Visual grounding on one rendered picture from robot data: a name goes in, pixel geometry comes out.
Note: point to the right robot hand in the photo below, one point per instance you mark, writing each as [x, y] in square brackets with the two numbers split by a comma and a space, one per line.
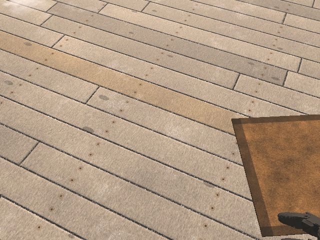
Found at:
[308, 222]

